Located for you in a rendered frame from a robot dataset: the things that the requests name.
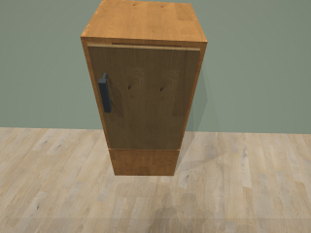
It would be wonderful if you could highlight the cupboard door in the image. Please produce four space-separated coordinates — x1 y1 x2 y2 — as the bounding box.
87 44 201 150

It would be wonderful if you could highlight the handle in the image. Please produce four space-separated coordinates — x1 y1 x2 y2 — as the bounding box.
98 73 112 113

